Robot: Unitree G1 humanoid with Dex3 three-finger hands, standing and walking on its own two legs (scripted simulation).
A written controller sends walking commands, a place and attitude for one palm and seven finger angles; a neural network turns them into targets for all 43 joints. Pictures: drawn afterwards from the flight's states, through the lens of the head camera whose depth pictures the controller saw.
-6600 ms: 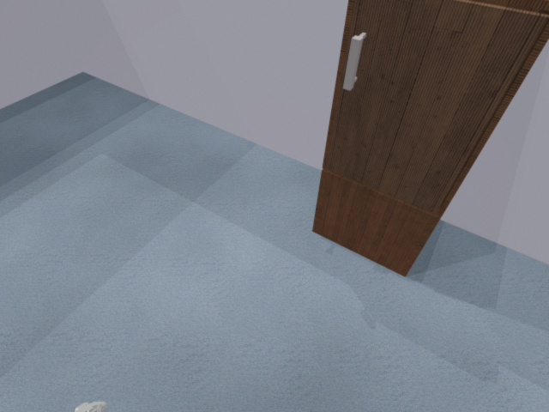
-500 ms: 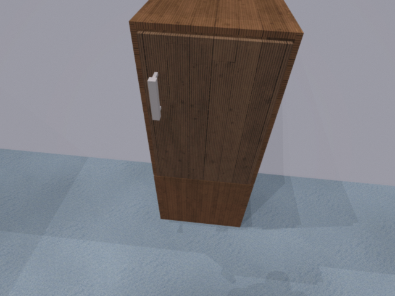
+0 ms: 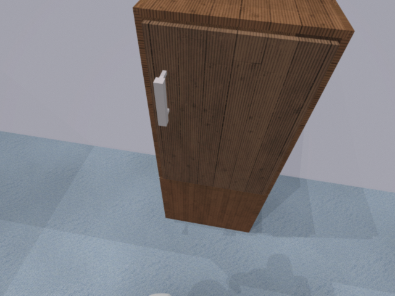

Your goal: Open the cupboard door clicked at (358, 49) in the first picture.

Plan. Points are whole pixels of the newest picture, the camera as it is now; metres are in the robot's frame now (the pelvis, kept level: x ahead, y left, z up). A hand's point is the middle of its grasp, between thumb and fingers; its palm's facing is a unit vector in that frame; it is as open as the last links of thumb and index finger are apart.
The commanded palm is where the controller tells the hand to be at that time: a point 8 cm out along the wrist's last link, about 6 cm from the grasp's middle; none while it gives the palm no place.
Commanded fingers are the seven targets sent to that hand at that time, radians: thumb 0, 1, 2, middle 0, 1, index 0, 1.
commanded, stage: come to a stop and stand still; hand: left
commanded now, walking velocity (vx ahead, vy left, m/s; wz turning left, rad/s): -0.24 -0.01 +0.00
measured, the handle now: (163, 98) +0.54 +0.15 +0.09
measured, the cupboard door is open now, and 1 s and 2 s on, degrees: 0 0 0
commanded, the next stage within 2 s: look again from close up in 1.68 s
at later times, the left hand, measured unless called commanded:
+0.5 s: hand out of the picture +0.07 +0.17 -0.15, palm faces -0.02 -0.96 -0.27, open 7.4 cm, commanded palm none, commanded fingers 0.00 0.90 0.90 -0.20 -0.30 -0.20 -0.30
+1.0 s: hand out of the picture -0.02 +0.17 -0.17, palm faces +0.00 -0.98 -0.21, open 7.4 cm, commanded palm none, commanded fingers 0.00 0.90 0.90 -0.20 -0.30 -0.20 -0.30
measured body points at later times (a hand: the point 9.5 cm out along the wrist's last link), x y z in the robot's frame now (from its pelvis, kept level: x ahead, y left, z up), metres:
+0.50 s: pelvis -0.02 -0.02 +0.01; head -0.01 -0.03 +0.46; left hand +0.07 +0.22 -0.13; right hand +0.03 -0.25 -0.15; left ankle +0.05 +0.08 -0.72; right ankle -0.01 -0.14 -0.72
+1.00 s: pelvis -0.03 -0.01 +0.01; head -0.04 -0.01 +0.46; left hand -0.02 +0.22 -0.15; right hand -0.03 -0.25 -0.15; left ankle +0.03 +0.09 -0.72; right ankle -0.01 -0.14 -0.72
